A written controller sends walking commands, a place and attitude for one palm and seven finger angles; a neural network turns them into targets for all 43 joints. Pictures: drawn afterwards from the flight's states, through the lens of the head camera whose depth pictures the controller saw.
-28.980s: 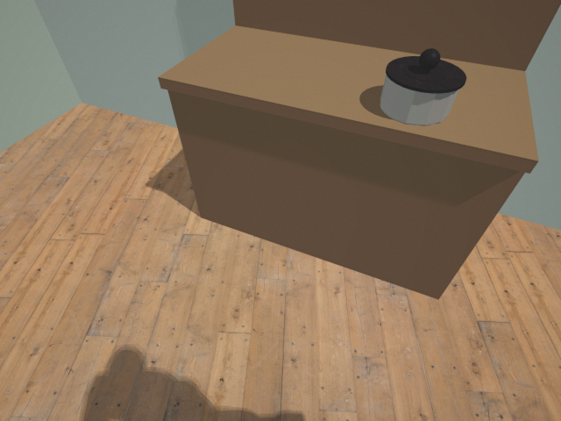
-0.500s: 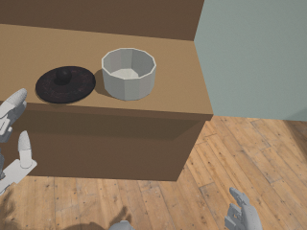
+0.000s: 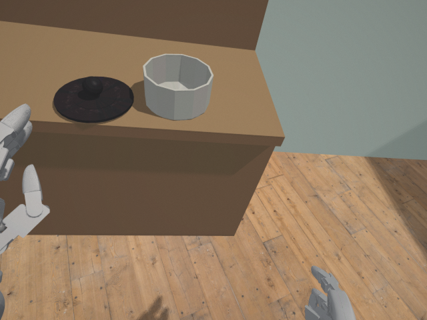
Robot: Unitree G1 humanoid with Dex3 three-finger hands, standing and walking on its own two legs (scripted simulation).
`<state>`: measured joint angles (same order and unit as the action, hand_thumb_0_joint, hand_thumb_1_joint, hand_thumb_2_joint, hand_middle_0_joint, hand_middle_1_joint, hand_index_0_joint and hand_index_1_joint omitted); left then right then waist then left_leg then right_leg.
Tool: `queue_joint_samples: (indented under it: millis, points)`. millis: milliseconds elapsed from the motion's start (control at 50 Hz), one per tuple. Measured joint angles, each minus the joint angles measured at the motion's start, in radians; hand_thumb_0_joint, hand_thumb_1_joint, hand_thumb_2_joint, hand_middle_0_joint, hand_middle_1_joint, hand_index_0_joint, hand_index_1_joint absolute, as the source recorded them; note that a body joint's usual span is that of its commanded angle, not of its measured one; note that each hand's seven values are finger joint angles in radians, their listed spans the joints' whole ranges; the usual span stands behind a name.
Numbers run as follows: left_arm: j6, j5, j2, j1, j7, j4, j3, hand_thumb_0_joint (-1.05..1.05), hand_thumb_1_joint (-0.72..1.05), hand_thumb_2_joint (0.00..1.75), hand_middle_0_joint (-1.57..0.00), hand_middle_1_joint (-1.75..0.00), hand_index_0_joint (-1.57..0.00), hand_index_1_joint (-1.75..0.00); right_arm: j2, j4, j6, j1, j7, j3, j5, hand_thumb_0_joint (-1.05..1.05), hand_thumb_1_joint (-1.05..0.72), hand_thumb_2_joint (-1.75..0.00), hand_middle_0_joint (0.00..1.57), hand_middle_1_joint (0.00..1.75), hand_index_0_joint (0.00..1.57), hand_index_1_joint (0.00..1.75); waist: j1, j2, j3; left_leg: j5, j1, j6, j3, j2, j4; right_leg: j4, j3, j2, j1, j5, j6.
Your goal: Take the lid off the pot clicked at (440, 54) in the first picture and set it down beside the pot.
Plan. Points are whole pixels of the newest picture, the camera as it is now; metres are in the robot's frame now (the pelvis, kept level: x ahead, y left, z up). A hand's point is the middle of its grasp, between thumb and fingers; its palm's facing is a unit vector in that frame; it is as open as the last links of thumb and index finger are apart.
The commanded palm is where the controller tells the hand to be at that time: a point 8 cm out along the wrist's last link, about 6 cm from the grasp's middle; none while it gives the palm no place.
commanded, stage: stop stepping back and stand still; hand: left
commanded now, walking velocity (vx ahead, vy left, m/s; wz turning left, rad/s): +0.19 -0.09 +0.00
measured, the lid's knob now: (92, 86) +0.68 +0.35 +0.03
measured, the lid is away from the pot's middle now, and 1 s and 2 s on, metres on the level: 0.23 0.23 0.23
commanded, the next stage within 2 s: let the arm hang, fingers relaxed in 1.76 s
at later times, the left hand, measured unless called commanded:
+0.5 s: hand out of the picture +0.06 +0.27 +0.18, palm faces +0.40 -0.88 -0.27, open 7.4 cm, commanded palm +0.01 +0.30 +0.20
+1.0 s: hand out of the picture +0.03 +0.28 -0.11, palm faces +0.21 -0.94 -0.28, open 7.4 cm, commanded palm none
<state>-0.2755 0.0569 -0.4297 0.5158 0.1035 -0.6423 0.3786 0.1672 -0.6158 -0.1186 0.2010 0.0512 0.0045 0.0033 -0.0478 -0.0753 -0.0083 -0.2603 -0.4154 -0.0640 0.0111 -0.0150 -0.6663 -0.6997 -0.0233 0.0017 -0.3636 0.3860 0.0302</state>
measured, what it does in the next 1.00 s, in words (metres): walks backwards: right foot, then left foot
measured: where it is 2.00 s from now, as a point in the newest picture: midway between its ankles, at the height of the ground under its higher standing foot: outside the picture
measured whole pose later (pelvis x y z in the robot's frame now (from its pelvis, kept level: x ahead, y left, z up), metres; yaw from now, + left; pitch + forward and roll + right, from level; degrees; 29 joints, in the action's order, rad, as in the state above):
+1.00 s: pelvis -0.12 +0.05 -0.02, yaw +7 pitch +1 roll +0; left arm 0.07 -0.03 -0.24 0.27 0.02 0.50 0.13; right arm 0.23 -0.75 -0.01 0.29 -0.02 0.03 -0.04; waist -0.05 -0.02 -0.06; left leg -0.40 -0.42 -0.04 0.08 0.02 -0.82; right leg -0.98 0.02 0.05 -0.44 0.51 0.00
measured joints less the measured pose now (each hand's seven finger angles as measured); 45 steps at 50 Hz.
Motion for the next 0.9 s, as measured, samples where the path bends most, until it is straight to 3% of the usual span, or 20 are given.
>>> queue_joint_samples:
  millis: [20,60,120,200,260,300,320,380,420,460,500,520,580,620,720,780,800,840,900]
  points:
    - [0.002,-0.021,0.000,-0.033,-0.006,0.055,-0.013,0.01,0.89,0.90,-0.21,-0.30,-0.21,-0.30,0.006,-0.015,-0.018,-0.010,-0.014,0.006,-0.006,0.01,-0.90,-0.90,0.21,0.30,0.20,0.30,-0.004,0.006,0.009,0.014,-0.020,-0.009,-0.002,-0.002,0.006,-0.105,-0.016,-0.016,-0.051,0.061,-0.003]
    - [0.090,0.003,0.011,-0.054,-0.019,0.078,-0.022,0.01,0.89,0.90,-0.21,-0.30,-0.21,-0.30,0.004,-0.017,-0.014,-0.026,-0.039,0.009,-0.007,0.01,-0.90,-0.90,0.21,0.29,0.20,0.30,-0.006,0.008,0.044,0.062,-0.013,-0.011,0.000,0.002,0.057,-0.261,-0.048,-0.057,-0.107,0.146,0.005]
    - [0.131,0.024,-0.003,0.121,-0.002,-0.048,0.021,0.01,0.89,0.90,-0.21,-0.30,-0.21,-0.30,-0.019,0.036,-0.020,-0.001,-0.060,0.003,0.007,0.01,-0.90,-0.89,0.21,0.30,0.20,0.30,-0.016,0.000,0.042,0.125,0.003,-0.006,0.024,0.030,0.137,-0.292,-0.009,-0.074,-0.122,0.103,0.006]
    - [0.123,0.014,-0.048,0.285,0.020,-0.182,0.020,0.02,0.89,0.90,-0.21,-0.30,-0.21,-0.30,-0.021,0.066,-0.034,0.075,-0.040,0.001,0.010,0.01,-0.90,-0.90,0.21,0.30,0.20,0.30,0.001,0.025,0.002,0.153,0.024,0.009,0.024,0.040,0.220,-0.072,0.057,-0.055,0.015,0.099,-0.019]
    - [0.109,0.003,-0.079,0.252,0.026,-0.142,0.028,0.01,0.89,0.90,-0.22,-0.30,-0.21,-0.30,-0.012,0.048,-0.025,0.103,-0.013,-0.004,0.004,0.01,-0.90,-0.90,0.21,0.30,0.20,0.30,0.016,0.048,-0.025,0.123,0.028,0.045,0.009,0.016,0.256,0.193,0.088,-0.055,0.187,0.060,-0.049]
    - [0.093,0.001,-0.083,0.183,0.022,-0.085,0.044,0.01,0.89,0.90,-0.22,-0.30,-0.21,-0.30,0.001,0.036,-0.010,0.089,-0.001,-0.009,0.004,0.01,-0.90,-0.90,0.21,0.30,0.20,0.30,0.035,0.045,-0.024,0.005,-0.033,0.063,0.029,-0.005,0.147,0.305,0.095,-0.034,0.238,-0.082,-0.074]
    - [0.092,0.001,-0.067,0.137,0.014,-0.050,0.034,0.01,0.89,0.90,-0.21,-0.30,-0.21,-0.30,0.017,0.019,0.003,0.073,0.002,-0.008,0.005,0.01,-0.90,-0.90,0.21,0.30,0.20,0.30,0.037,0.072,-0.014,-0.034,-0.072,0.062,0.020,0.001,0.013,0.283,0.108,-0.040,0.229,-0.130,-0.070]
    - [0.093,0.008,-0.018,0.067,-0.006,0.044,0.012,0.01,0.89,0.90,-0.21,-0.30,-0.21,-0.30,0.030,-0.036,0.050,0.067,0.000,-0.005,0.019,0.01,-0.90,-0.90,0.21,0.30,0.20,0.30,0.054,0.078,-0.064,-0.108,-0.139,0.060,0.000,-0.009,-0.384,0.196,0.107,-0.031,0.187,-0.090,-0.060]
    - [0.096,0.007,0.025,0.055,-0.007,0.096,0.004,0.01,0.89,0.90,-0.21,-0.30,-0.21,-0.30,0.024,-0.044,0.065,0.078,0.003,-0.007,0.022,0.01,-0.90,-0.90,0.21,0.30,0.21,0.30,0.056,0.054,-0.106,-0.130,-0.108,0.051,0.008,0.010,-0.438,0.177,0.092,-0.020,0.163,-0.077,-0.057]
    - [0.108,-0.002,0.061,0.032,-0.002,0.121,-0.017,0.01,0.89,0.90,-0.21,-0.30,-0.21,-0.30,0.023,-0.038,0.056,0.088,0.012,-0.009,0.024,0.01,-0.90,-0.90,0.21,0.30,0.21,0.30,0.050,0.030,-0.123,-0.171,-0.027,0.035,0.021,0.042,-0.316,0.161,0.097,-0.003,0.139,-0.074,-0.056]
    - [0.114,-0.010,0.086,0.021,0.008,0.103,-0.039,0.01,0.89,0.90,-0.21,-0.30,-0.21,-0.30,0.036,-0.017,0.027,0.090,0.021,-0.011,0.021,0.01,-0.90,-0.90,0.21,0.30,0.20,0.30,0.035,0.024,-0.118,-0.191,0.084,0.018,0.018,0.069,-0.076,0.114,0.110,0.008,0.101,-0.056,-0.049]
    - [0.114,-0.009,0.089,0.023,0.016,0.078,-0.044,0.01,0.89,0.90,-0.21,-0.30,-0.21,-0.30,0.043,-0.001,0.008,0.084,0.025,-0.008,0.020,0.01,-0.90,-0.90,0.21,0.30,0.20,0.30,0.023,0.027,-0.103,-0.137,0.109,0.014,0.010,0.074,0.010,0.064,0.110,0.008,0.072,-0.023,-0.047]
    - [0.112,-0.004,0.052,0.075,0.031,0.025,-0.025,0.01,0.89,0.90,-0.21,-0.30,-0.21,-0.30,0.008,0.016,-0.028,0.057,0.020,-0.007,0.016,0.01,-0.90,-0.90,0.20,0.29,0.20,0.30,0.006,-0.013,-0.056,-0.072,0.111,0.034,0.042,0.050,0.001,-0.178,0.041,-0.006,-0.019,0.084,-0.042]
    - [0.113,-0.005,0.016,0.112,0.032,-0.001,-0.015,0.02,0.89,0.90,-0.21,-0.30,-0.21,-0.30,-0.014,0.021,-0.052,0.073,0.008,-0.011,0.016,0.01,-0.90,-0.90,0.20,0.29,0.20,0.30,-0.008,-0.008,-0.053,-0.051,0.126,0.035,0.032,0.045,0.043,-0.260,0.037,-0.018,-0.052,0.079,-0.038]
    - [0.092,-0.007,-0.037,0.146,0.036,-0.016,0.020,0.01,0.89,0.90,-0.21,-0.30,-0.21,-0.30,-0.024,0.014,-0.052,0.111,-0.005,-0.039,0.013,0.01,-0.90,-0.90,0.20,0.29,0.20,0.30,0.012,0.055,-0.040,-0.012,0.148,0.043,-0.006,0.067,0.116,-0.004,0.099,-0.027,0.045,0.049,-0.033]
    - [0.082,-0.012,-0.043,0.116,0.033,0.015,0.043,0.01,0.89,0.90,-0.21,-0.30,-0.21,-0.30,-0.018,0.016,-0.030,0.108,-0.004,-0.043,0.013,0.01,-0.90,-0.90,0.21,0.30,0.20,0.30,0.030,0.063,-0.036,-0.076,0.090,0.041,-0.004,0.054,0.026,0.173,0.073,-0.026,0.125,0.015,-0.065]
    - [0.079,-0.010,-0.028,0.095,0.026,0.030,0.038,0.01,0.89,0.90,-0.21,-0.30,-0.21,-0.30,-0.008,0.007,-0.020,0.093,-0.003,-0.038,0.011,0.01,-0.90,-0.90,0.21,0.30,0.21,0.30,0.038,0.076,-0.024,-0.104,0.068,0.038,-0.006,0.054,-0.029,0.170,0.072,-0.028,0.115,-0.082,-0.069]
    - [0.081,-0.068,0.011,-0.011,-0.013,0.193,-0.044,0.01,0.89,0.90,-0.21,-0.30,-0.21,-0.30,0.021,-0.054,-0.010,0.077,-0.038,0.002,0.009,0.01,-0.90,-0.90,0.21,0.30,0.21,0.30,0.039,0.113,-0.039,-0.185,-0.004,0.047,0.006,0.055,-0.172,0.110,0.104,-0.013,0.083,-0.100,-0.050]
    - [0.194,-0.100,0.097,-0.166,-0.057,0.575,-0.166,0.00,0.90,0.90,-0.20,-0.30,-0.20,-0.30,0.057,-0.116,0.078,0.084,-0.068,0.030,-0.001,0.01,-0.90,-0.90,0.21,0.30,0.20,0.30,0.038,0.118,-0.083,-0.253,-0.039,0.039,0.031,0.047,-0.248,0.024,0.139,0.038,0.059,-0.010,-0.030]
